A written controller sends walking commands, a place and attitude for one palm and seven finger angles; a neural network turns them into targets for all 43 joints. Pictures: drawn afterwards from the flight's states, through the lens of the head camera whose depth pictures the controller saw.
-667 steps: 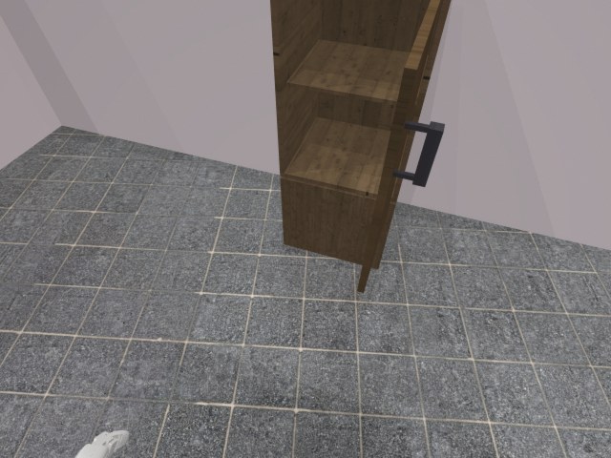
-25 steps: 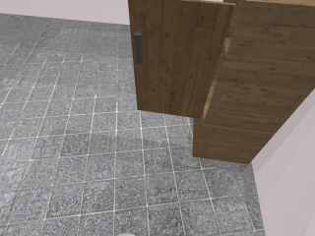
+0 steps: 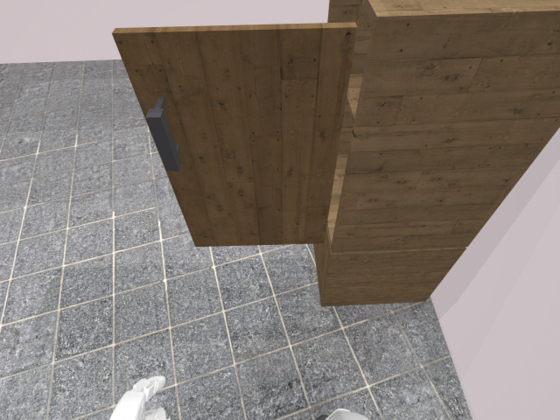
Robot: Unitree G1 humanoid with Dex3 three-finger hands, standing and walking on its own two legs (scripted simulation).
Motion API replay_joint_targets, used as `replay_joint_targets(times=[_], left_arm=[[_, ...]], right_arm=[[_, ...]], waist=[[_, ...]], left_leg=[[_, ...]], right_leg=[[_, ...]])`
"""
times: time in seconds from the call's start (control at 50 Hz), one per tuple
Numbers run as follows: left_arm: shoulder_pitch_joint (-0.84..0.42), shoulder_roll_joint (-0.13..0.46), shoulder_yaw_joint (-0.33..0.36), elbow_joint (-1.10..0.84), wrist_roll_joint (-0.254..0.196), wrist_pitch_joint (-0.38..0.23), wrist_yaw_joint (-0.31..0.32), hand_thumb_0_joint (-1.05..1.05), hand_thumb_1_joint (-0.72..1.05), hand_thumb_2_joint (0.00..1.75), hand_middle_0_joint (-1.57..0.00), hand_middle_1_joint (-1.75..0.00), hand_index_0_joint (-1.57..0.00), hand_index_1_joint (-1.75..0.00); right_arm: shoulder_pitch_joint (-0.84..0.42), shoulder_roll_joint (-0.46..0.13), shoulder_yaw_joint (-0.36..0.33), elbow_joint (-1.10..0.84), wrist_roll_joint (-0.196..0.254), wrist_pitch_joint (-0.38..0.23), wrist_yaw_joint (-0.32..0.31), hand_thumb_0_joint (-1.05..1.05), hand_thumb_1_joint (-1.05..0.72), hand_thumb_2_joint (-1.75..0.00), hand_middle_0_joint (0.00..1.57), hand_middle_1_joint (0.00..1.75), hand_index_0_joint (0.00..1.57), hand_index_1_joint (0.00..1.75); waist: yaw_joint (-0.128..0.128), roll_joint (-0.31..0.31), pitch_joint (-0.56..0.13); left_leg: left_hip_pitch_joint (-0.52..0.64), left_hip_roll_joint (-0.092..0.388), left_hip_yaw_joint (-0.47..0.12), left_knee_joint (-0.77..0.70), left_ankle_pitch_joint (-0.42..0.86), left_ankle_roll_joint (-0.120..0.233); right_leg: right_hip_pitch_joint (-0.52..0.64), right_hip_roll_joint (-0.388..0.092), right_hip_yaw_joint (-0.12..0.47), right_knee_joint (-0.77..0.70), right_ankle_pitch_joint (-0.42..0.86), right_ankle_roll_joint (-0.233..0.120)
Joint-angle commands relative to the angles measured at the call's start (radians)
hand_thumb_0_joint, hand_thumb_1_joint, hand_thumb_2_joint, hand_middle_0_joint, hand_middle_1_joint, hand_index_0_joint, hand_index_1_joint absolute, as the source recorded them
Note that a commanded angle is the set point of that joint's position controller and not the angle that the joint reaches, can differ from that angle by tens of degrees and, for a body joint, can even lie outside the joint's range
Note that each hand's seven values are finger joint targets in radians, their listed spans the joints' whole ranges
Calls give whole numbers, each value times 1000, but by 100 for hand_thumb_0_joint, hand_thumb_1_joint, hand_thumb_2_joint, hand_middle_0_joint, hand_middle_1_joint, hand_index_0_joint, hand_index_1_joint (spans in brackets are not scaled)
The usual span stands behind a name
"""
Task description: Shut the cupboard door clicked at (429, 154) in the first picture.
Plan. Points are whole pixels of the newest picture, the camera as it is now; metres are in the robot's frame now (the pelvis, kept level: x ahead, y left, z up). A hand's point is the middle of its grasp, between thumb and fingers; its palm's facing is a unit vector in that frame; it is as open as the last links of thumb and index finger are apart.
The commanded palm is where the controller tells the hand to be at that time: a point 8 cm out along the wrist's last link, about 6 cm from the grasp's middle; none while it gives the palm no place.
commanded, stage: take the last steps up to it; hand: left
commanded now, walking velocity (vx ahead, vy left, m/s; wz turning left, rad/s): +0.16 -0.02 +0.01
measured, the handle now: (167, 134) +0.57 +0.22 +0.08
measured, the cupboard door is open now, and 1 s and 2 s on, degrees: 89 89 89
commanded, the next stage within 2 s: come to a stop and stand still in 0.04 s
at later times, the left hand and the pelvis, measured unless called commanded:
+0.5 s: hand out of the picture +0.10 +0.19 -0.17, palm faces +0.07 -0.98 -0.20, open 7.4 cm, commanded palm none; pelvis +0.08 +0.01 +0.01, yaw +0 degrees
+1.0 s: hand out of the picture +0.07 +0.13 -0.16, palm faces +0.04 -0.98 -0.20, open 7.4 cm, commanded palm none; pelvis +0.01 -0.05 +0.00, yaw +1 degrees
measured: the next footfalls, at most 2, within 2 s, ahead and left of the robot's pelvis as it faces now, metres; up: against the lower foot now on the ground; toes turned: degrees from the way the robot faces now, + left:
left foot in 0.34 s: +0.17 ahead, +0.13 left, +0.00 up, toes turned +5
right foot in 0.68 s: +0.08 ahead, -0.14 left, +0.00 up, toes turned -2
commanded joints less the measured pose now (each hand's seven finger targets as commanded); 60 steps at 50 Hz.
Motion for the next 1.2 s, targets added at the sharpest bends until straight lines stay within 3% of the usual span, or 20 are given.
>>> replay_joint_targets(times=[0.0, 0.06, 0.12, 0.28, 0.34, 0.38, 0.44, 0.52, 0.6, 0.62, 0.66, 0.7, 0.72, 0.78, 0.84, 0.88, 0.96, 1.0, 1.08, 1.18], left_arm=[[431, 245, 59, 82, -18, -16, 28, 0, 90, 90, -20, -30, -20, -30], [196, 143, 33, 23, -20, -9, 38, 0, 90, 90, -20, -30, -20, -30], [128, 84, 15, 18, -11, -12, 41, 0, 90, 90, -20, -30, -20, -30], [160, 87, 10, 57, -18, 25, 57, 0, 90, 90, -20, -30, -20, -30], [243, 33, 3, 54, -23, 55, 59, 0, 90, 90, -20, -30, -20, -30], [227, 37, 5, 61, -21, 70, 60, 0, 90, 90, -20, -30, -20, -30], [235, 53, 16, 57, -16, 76, 59, 0, 90, 90, -20, -30, -20, -30], [212, 43, 21, 24, -16, 81, 56, 0, 90, 90, -20, -30, -20, -30], [269, 30, 17, 22, -14, 69, 52, 0, 90, 90, -20, -30, -20, -30], [349, 59, -5, 39, -10, 48, 76, 0, 90, 90, -20, -30, -20, -30], [250, 155, 22, -47, 10, 31, 73, 0, 90, 90, -20, -30, -20, -30], [210, 130, 2, -76, 18, 23, 77, 0, 90, 90, -20, -30, -20, -30], [203, 141, 19, -90, 13, 21, 81, 0, 90, 90, -20, -30, -20, -30], [148, 147, 12, -121, 10, 27, 81, 0, 90, 90, -20, -30, -20, -30], [146, 118, 3, -124, -1, 48, 72, 0, 90, 90, -20, -30, -20, -30], [210, 69, -6, -117, -17, 59, 69, 0, 90, 90, -20, -30, -20, -30], [334, 60, -7, -58, -1, 58, 54, 0, 90, 90, -20, -30, -20, -30], [347, 61, -7, -51, -1, 51, 50, 0, 90, 90, -20, -30, -20, -30], [211, 133, 5, -90, -8, 32, 60, 0, 90, 90, -20, -30, -20, -30], [195, 124, 5, -65, -6, 39, 61, 0, 90, 90, -20, -30, -20, -30]], right_arm=[[-22, -104, -16, -105, 25, -17, -9, 0, -90, -90, 20, 30, 20, 30], [-77, -71, -17, -92, 15, 2, 0, 0, -90, -90, 20, 30, 20, 30], [-13, -30, -12, -69, 5, 30, 4, 0, -90, -90, 20, 30, 20, 30], [-24, -26, 2, -55, 24, 30, -11, 0, -90, -90, 20, 30, 20, 30], [-105, -159, -23, -102, 15, 32, -24, 0, -90, -90, 20, 30, 20, 30], [-157, -150, -21, -112, 9, 34, -39, 0, -90, -90, 20, 30, 20, 30], [-197, -156, -30, -133, 7, 44, -47, 0, -90, -90, 20, 30, 20, 30], [-210, -194, -55, -156, 3, 58, -42, 0, -90, -90, 20, 30, 20, 30], [-261, -190, -62, -174, 5, 62, -28, 0, -90, -90, 20, 30, 20, 30], [-304, -229, -74, -214, 38, 38, -31, 0, -90, -90, 20, 30, 20, 30], [-209, -67, -43, -275, 17, 48, -5, 0, -90, -90, 20, 30, 20, 30], [-210, -75, -45, -267, 14, 67, 3, 0, -90, -90, 20, 30, 20, 30], [-225, -71, -42, -280, 14, 71, 5, 0, -90, -90, 20, 30, 20, 30], [-208, -69, -35, -288, 15, 70, 10, 0, -90, -90, 20, 30, 20, 30], [-104, -77, -23, -242, 10, 58, 12, 0, -90, -90, 20, 30, 20, 30], [-123, -151, -23, -259, -9, 47, 5, 0, -90, -90, 20, 30, 20, 30], [-214, -148, -14, -266, -3, 45, -1, 0, -90, -90, 20, 30, 20, 30], [-185, -133, -12, -258, -2, 50, -1, 0, -90, -90, 20, 30, 20, 30], [-48, -79, -12, -197, 2, 67, 4, 0, -90, -90, 20, 30, 20, 30], [48, -43, -2, -136, 8, 57, 8, 0, -90, -90, 20, 30, 20, 30]], waist=[[176, -216, -250], [89, -75, -82], [22, -103, -57], [24, -70, -114], [68, 151, -78], [57, 244, -60], [56, 174, -98], [35, 137, -183], [59, 173, -201], [105, -10, -240], [45, -364, -148], [25, -140, -147], [37, -223, -144], [17, -164, -37], [-5, -28, 39], [38, 192, 84], [112, 137, 3], [100, 38, -35], [16, -182, -45], [-3, -102, -12]], left_leg=[[-519, -7, -129, 737, -172, 21], [-521, 85, -173, 749, 25, 15], [-394, 88, -133, 564, 72, -9], [-140, 33, -109, -56, 410, -35], [-204, 292, -306, -136, 858, 119], [-191, 317, -347, -185, 959, 188], [-109, 314, -300, -113, 1052, 219], [-30, 301, -285, -85, 961, 209], [-125, 255, -249, -61, 737, 152], [-88, 218, -189, 164, 719, 66], [-459, -21, -99, 330, 6, 0], [-419, -15, -128, 407, 46, -7], [-432, -17, -131, 437, 33, 2], [-343, -10, -115, 310, 53, 9], [-159, 3, -142, 5, 148, 26], [-414, 175, -414, -232, -89, 129], [-613, 131, -351, -255, -200, 122], [-541, 73, -279, -174, -178, 85], [-296, -35, -137, 219, 102, 26], [-181, -44, -107, 53, 95, 27]], right_leg=[[580, -403, 521, -240, 314, -238], [281, -296, 331, -317, 57, -176], [102, -225, 171, -363, 40, -135], [143, -129, 95, -116, 276, -58], [143, 5, 23, 54, -165, 42], [73, 25, 61, 254, -388, 54], [-7, 30, 120, 398, -401, 49], [-31, 41, 124, 381, -379, 62], [158, 34, 78, 41, -208, 52], [107, -14, 189, -212, -34, 45], [284, -222, 328, -156, 635, -17], [227, -169, 223, -136, 456, -105], [206, -174, 275, -129, 385, -123], [41, -180, 251, -168, 99, -139], [-138, -76, 192, -141, -382, -59], [-11, 57, 100, 0, -349, 14], [287, 50, 109, 47, -219, -4], [242, 23, 163, -98, -320, -13], [-53, -200, 423, -426, -594, -106], [-110, -111, 259, -342, -511, -60]])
